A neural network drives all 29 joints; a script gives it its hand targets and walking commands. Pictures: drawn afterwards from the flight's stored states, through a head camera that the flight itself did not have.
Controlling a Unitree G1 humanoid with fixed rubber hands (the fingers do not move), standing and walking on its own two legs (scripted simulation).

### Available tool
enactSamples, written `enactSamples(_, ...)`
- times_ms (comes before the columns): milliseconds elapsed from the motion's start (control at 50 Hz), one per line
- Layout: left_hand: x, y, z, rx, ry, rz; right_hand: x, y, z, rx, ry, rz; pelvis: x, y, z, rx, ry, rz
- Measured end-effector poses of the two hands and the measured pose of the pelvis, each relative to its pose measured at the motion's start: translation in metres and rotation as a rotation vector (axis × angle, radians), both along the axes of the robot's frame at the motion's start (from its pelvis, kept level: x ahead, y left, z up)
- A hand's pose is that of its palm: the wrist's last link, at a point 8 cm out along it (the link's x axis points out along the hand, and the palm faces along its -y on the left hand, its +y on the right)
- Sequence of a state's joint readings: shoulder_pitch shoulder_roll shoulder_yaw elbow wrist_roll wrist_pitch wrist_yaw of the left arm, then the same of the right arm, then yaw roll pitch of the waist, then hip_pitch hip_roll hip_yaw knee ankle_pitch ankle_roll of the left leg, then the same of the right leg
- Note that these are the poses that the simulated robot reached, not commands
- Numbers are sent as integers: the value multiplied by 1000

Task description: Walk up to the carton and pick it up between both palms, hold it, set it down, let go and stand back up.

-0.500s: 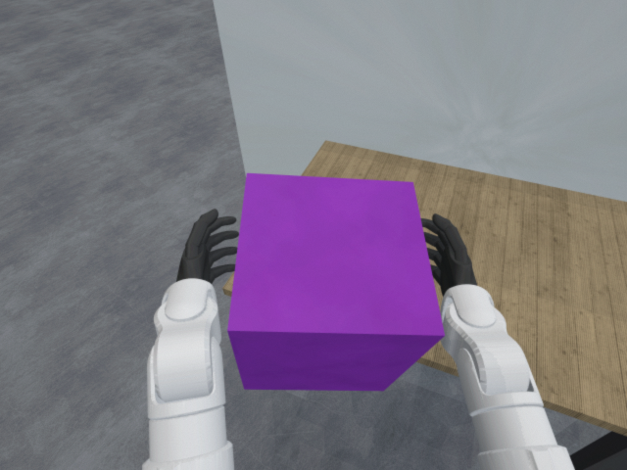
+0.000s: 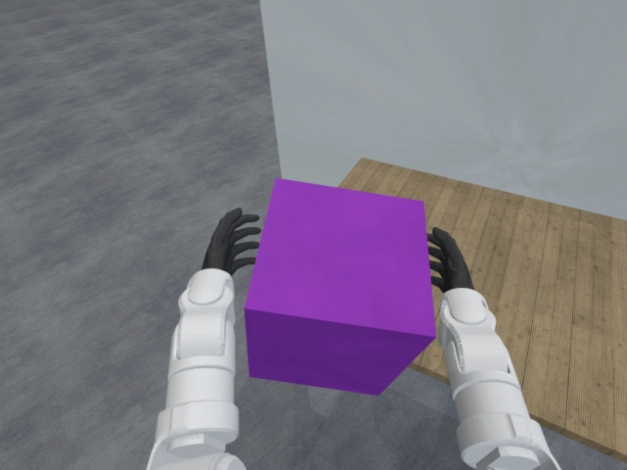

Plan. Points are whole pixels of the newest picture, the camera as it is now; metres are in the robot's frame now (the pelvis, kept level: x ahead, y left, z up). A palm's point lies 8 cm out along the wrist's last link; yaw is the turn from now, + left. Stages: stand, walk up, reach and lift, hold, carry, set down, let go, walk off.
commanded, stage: set down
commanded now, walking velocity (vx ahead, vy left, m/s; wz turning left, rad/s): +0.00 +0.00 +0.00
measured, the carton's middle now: (330, 294) +0.39 +0.01 +0.02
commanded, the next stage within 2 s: none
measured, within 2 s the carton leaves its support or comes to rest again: rests again in 1.60 s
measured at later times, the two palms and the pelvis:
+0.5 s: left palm (244, 255) +0.40 +0.13 +0.10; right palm (461, 262) +0.40 -0.17 +0.08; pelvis +0.03 +0.00 +0.00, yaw -1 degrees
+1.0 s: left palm (234, 265) +0.39 +0.14 +0.09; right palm (453, 268) +0.39 -0.16 +0.08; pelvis -0.01 -0.01 +0.00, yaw +1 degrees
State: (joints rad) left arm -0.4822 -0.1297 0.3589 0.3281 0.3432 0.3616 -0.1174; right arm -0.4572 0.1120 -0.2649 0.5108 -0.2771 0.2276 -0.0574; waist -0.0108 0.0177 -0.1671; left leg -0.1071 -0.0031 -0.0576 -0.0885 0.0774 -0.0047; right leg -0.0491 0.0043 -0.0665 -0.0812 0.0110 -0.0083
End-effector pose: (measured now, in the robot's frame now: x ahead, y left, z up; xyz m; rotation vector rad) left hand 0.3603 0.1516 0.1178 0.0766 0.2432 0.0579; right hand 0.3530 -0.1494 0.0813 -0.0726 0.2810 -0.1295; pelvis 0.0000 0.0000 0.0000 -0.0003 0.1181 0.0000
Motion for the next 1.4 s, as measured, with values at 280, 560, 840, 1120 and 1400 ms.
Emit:
enactSamples(280,29,13,-24,-6,23,83,54,14,8,25,-40,37,19,10,-1,4,58,-21)
enactSamples(560,43,-31,-13,-8,7,-6,39,-29,0,64,-73,-62,29,-2,-1,7,-4,-35)
enactSamples(840,17,-7,-40,-64,51,53,33,-6,-1,25,-21,-8,-1,-15,-1,0,15,-8)
enactSamples(1120,61,-21,-20,14,20,-60,43,-20,-2,49,-9,-100,-5,9,-4,-8,168,17)
enactSamples(1400,74,-13,-43,-15,0,-2,69,-13,-17,57,-49,-77,32,16,-2,-2,141,3)
